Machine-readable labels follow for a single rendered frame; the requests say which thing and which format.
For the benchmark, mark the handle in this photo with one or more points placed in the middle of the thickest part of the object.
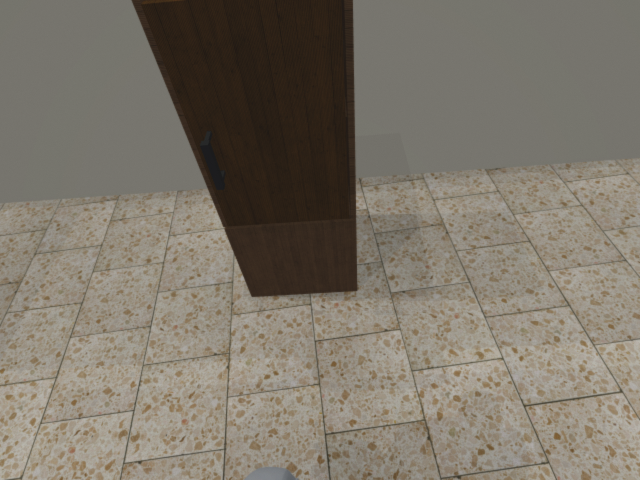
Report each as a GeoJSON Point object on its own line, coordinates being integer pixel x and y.
{"type": "Point", "coordinates": [217, 175]}

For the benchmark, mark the cupboard door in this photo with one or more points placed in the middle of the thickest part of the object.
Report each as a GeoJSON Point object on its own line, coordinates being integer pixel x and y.
{"type": "Point", "coordinates": [266, 77]}

